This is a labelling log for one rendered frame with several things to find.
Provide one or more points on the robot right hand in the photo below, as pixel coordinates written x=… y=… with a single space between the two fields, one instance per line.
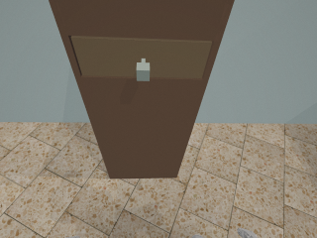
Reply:
x=244 y=233

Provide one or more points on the handle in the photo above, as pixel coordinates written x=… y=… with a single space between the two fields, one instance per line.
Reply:
x=143 y=70

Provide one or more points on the cabinet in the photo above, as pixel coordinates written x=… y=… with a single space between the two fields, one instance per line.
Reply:
x=142 y=128

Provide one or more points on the drawer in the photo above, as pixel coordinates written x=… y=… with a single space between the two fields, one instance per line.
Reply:
x=115 y=56

